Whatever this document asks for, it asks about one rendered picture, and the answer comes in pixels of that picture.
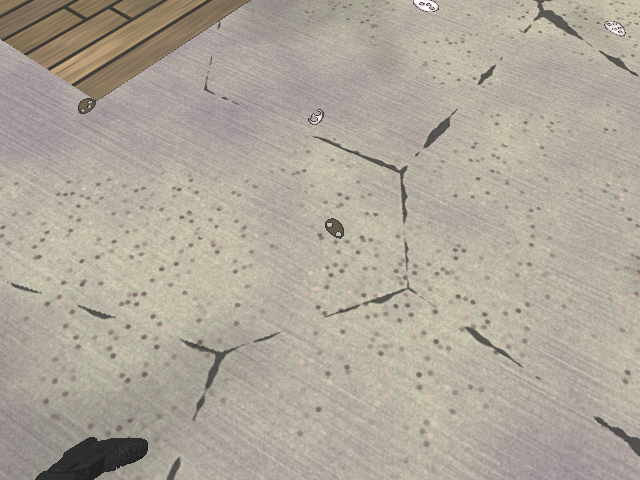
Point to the left robot hand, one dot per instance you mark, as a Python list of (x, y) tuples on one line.
[(90, 458)]

